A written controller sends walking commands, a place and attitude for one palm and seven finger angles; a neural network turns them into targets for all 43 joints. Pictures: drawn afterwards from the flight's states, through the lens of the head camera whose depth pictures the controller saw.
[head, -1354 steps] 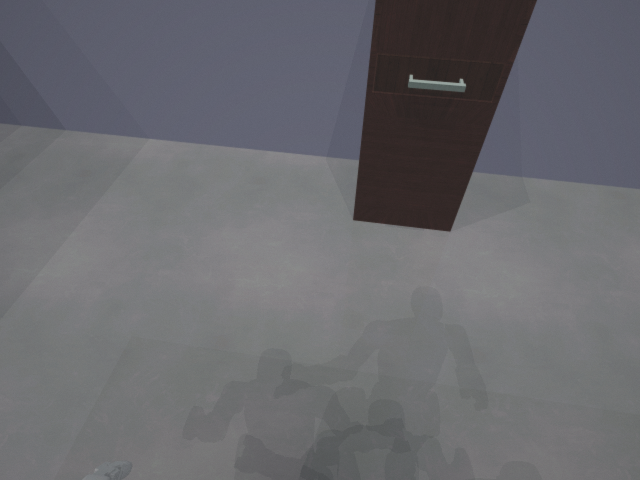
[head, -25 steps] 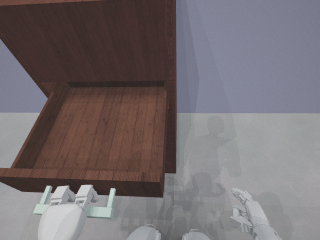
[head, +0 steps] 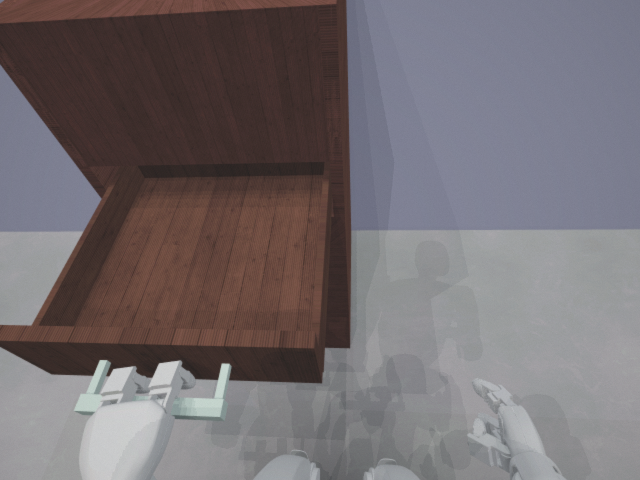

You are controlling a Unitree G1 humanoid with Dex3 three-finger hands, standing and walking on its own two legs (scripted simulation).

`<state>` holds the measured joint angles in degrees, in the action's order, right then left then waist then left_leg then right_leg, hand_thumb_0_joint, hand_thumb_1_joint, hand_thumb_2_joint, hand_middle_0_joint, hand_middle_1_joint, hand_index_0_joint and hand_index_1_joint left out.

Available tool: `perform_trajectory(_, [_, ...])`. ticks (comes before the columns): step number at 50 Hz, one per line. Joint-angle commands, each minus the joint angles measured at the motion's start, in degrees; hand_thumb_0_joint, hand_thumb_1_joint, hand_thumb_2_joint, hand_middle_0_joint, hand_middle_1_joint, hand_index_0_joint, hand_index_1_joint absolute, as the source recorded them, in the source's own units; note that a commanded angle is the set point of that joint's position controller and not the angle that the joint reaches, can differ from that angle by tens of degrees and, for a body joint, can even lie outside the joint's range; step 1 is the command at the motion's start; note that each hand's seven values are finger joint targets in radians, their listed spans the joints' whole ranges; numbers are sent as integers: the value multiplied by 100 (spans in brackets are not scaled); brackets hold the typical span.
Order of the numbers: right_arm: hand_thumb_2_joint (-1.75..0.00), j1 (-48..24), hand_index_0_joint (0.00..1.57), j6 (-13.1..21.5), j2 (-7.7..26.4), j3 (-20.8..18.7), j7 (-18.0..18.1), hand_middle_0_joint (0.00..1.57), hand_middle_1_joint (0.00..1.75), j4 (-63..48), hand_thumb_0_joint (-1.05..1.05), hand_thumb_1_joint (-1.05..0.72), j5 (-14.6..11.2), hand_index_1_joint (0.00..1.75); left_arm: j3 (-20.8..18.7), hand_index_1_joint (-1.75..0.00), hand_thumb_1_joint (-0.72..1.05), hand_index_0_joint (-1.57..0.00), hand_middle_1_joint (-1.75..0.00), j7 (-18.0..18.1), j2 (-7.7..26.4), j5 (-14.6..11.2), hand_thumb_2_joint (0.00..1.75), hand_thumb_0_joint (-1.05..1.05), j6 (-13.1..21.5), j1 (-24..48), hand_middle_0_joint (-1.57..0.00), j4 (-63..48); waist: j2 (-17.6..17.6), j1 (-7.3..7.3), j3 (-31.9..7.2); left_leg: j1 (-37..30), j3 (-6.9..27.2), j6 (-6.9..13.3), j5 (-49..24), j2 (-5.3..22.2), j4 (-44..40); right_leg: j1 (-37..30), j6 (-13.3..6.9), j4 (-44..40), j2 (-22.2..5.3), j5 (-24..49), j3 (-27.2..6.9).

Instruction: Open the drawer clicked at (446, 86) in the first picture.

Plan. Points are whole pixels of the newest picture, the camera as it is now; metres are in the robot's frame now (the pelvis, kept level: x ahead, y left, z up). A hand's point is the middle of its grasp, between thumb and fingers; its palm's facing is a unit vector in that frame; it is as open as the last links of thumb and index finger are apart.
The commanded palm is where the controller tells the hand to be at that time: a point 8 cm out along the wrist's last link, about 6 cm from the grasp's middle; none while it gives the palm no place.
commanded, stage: lift the hand off the handle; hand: left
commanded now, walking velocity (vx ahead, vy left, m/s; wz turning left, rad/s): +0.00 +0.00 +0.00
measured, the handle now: (157, 389) +0.22 +0.23 +0.00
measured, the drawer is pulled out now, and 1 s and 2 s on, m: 0.30 0.30 0.30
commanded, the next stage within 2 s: none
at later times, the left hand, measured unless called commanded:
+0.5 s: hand (155, 433) +0.18 +0.22 -0.02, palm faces -0.04 -0.11 -0.99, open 13.6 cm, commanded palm +0.16 +0.22 +0.05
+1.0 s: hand (148, 424) +0.18 +0.22 +0.02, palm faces -0.04 -0.16 -0.99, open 13.3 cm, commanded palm +0.16 +0.21 +0.09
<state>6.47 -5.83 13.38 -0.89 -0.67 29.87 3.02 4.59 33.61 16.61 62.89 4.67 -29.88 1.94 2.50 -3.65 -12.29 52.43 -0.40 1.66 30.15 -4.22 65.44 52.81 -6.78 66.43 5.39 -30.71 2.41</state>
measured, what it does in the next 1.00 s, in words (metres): stands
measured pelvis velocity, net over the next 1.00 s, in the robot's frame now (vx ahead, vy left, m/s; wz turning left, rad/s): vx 0.01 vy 0.03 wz -0.03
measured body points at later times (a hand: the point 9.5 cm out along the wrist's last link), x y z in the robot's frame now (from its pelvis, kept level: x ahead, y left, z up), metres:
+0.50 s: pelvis +0.00 +0.01 +0.01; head +0.05 -0.02 +0.46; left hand +0.17 +0.23 +0.04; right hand +0.21 -0.21 -0.09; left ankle +0.01 +0.11 -0.65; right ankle +0.01 -0.05 -0.65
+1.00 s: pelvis +0.01 +0.03 +0.03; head +0.05 +0.00 +0.47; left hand +0.18 +0.22 +0.07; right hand +0.23 -0.18 -0.07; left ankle +0.01 +0.11 -0.65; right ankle +0.01 -0.05 -0.65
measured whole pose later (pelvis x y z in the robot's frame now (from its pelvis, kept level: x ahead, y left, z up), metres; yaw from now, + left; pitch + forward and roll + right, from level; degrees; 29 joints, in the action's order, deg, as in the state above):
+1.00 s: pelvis +0.01 +0.03 +0.03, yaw -2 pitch +13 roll +0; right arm 8.1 -6.9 13.0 -0.4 -3.0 27.8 2.2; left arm 11.7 29.2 16.3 62.2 -1.2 -31.8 -4.3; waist 4.1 -4.5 -10.4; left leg 42.0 -1.4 4.1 28.6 -4.4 58.0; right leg 42.1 -4.3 58.0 5.3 -28.4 0.3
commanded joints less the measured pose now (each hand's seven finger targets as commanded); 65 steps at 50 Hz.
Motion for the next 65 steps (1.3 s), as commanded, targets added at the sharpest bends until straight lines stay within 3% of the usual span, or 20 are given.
perform_trajectory(1, [-90,-623,20,289,495,-162,54,20,30,-894,0,-90,5,30,-370,-120,-50,-30,-120,107,692,-27,30,0,16,222,-30,-636,-551,96,-747,-256,212,130,-566,24,-477,-939,361,-1602,-467,978,-1300])
perform_trajectory(7, [-90,-612,20,234,472,-158,87,20,30,-851,0,-90,-43,30,-197,-120,-50,-30,-120,138,641,23,30,0,-186,532,-30,-615,-525,95,-1042,-468,196,124,-708,17,-553,-1071,393,-1584,-445,1185,-1257])
perform_trajectory(9, [-90,-597,20,213,483,-172,102,20,30,-838,0,-90,-69,30,-206,-120,-50,-30,-120,137,683,8,30,0,-248,566,-30,-587,-484,91,-948,-535,203,117,-752,24,-622,-1057,385,-1595,-412,1183,-1161])
perform_trajectory(10, [-90,-596,20,206,484,-181,113,20,30,-827,0,-90,-68,30,-33,-120,-50,-30,-120,127,551,5,30,0,-283,715,-30,-598,-525,170,-874,-534,208,130,-721,36,-624,-1051,411,-1647,-435,1179,-1150])
perform_trajectory(11, [-90,-584,20,219,487,-145,126,20,30,-834,0,-90,-73,30,-163,-120,-50,-30,-120,132,656,-22,30,0,-305,746,-30,-533,-673,188,-858,-482,224,143,-697,48,-640,-1081,396,-1643,-420,1157,-1128])
perform_trajectory(13, [-90,-592,20,229,466,-165,142,20,30,-800,0,-90,-77,30,-106,-120,-50,-30,-120,127,588,-11,30,0,-290,687,-30,-468,-698,154,-827,-465,217,136,-717,42,-632,-1142,418,-1658,-438,1317,-1172])
perform_trajectory(17, [-90,-618,20,214,473,-137,132,20,30,-852,0,-90,-89,30,-265,-120,-50,-30,-120,138,796,-60,30,0,-302,573,-30,-790,-466,45,-1063,-723,189,136,-902,21,-766,-1373,386,-1687,-430,1502,-1188])
perform_trajectory(18, [-90,-615,20,205,468,-147,142,20,30,-852,0,-90,-98,30,-192,-120,-50,-30,-120,130,735,-60,30,0,-325,568,-30,-762,-471,88,-905,-738,204,136,-899,24,-789,-1345,386,-1730,-416,1499,-1173])
perform_trajectory(21, [-90,-616,20,211,496,-132,139,20,30,-890,0,-90,-81,30,-359,-120,-50,-30,-120,152,904,-90,30,0,-303,573,-30,-1020,-378,77,-993,-947,209,146,-1001,43,-887,-1386,342,-1746,-381,1514,-1114])
perform_trajectory(22, [-90,-633,20,207,474,-133,124,20,30,-894,0,-90,-80,30,-336,-120,-50,-30,-120,152,863,-74,30,0,-290,440,-30,-1028,-291,11,-1019,-1034,198,137,-1055,25,-912,-1370,334,-1736,-365,1522,-1114])
perform_trajectory(25, [-90,-607,20,204,491,-172,65,20,30,-933,0,-90,-64,30,-51,-120,-50,-30,-120,126,667,-92,30,0,-282,559,-30,-1378,-56,89,-923,-1411,238,138,-1171,67,-1028,-1136,292,-1761,-313,1327,-892])
perform_trajectory(27, [-90,-632,20,210,485,-137,50,20,30,-974,0,-90,-60,30,-144,-120,-50,-30,-120,101,727,-122,30,0,-290,333,-30,-1346,-154,41,-937,-1436,230,149,-1210,71,-1071,-1208,289,-1773,-300,1373,-887])
perform_trajectory(31, [-90,-628,20,208,507,-134,8,20,30,-1028,0,-90,-59,30,-109,-120,-50,-30,-120,42,680,-141,30,0,-305,272,-30,-1330,-334,103,-699,-1448,270,153,-1235,100,-1164,-1228,286,-1841,-289,1461,-847])
perform_trajectory(35, [-90,-586,20,201,517,-183,-65,20,30,-1063,0,-90,-55,30,88,-120,-50,-30,-120,37,571,-60,30,0,-316,411,-30,-1623,-112,73,-720,-1799,301,116,-1341,138,-1282,-1050,249,-1849,-262,1248,-748])
perform_trajectory(41, [-90,-533,20,213,513,-160,-111,20,30,-1139,0,-90,-57,30,93,-120,-50,-30,-120,-14,639,-84,30,0,-345,345,-30,-1967,-164,78,-865,-2119,346,113,-1694,174,-1355,-1188,226,-1869,-226,1547,-734])
perform_trajectory(48, [-90,-516,20,201,510,-159,-213,20,30,-1170,0,-90,-74,30,409,-120,-50,-30,-120,-112,442,-53,30,0,-412,345,-30,-2214,-181,72,-707,-2353,426,65,-1876,240,-1498,-1133,221,-1903,-216,1482,-647])
perform_trajectory(51, [-90,-498,20,222,497,-135,-245,20,30,-1248,0,-90,-100,30,269,-120,-50,-30,-120,-149,572,-106,30,0,-415,25,-30,-2362,-187,-14,-833,-2426,434,54,-2118,249,-1529,-1314,207,-1905,-213,1679,-672])
perform_trajectory(58, [-90,-540,20,183,497,-141,-316,20,30,-1262,0,-90,-143,30,399,-120,-50,-30,-120,-229,494,-68,30,0,-547,71,-30,-2385,-204,12,-487,-2424,420,40,-1854,284,-1655,-1297,215,-2053,-207,1405,-676])
perform_trajectory(62, [-90,-554,20,186,488,-125,-335,20,30,-1290,0,-90,-150,30,299,-120,-50,-30,-120,-252,606,-91,30,0,-589,102,-30,-2585,-187,-58,-631,-2557,417,28,-1936,280,-1705,-1398,203,-2088,-203,1458,-803])
perform_trajectory(65, [-90,-581,20,177,486,-143,-325,20,30,-1285,0,-90,-165,30,391,-120,-50,-30,-120,-303,553,-139,30,0,-630,202,-30,-2668,-180,-9,-455,-2568,401,53,-1805,272,-1774,-1471,215,-2213,-220,1373,-763])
